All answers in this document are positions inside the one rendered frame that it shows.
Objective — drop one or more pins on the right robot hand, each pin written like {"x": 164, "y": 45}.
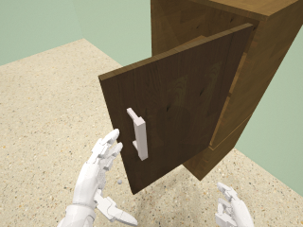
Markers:
{"x": 233, "y": 214}

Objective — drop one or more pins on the left robot forearm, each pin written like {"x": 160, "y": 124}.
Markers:
{"x": 78, "y": 215}

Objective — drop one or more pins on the handle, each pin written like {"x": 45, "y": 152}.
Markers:
{"x": 140, "y": 135}

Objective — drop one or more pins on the left robot hand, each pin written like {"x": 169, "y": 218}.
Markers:
{"x": 92, "y": 175}

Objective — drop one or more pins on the cupboard door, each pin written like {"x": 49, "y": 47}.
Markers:
{"x": 179, "y": 94}

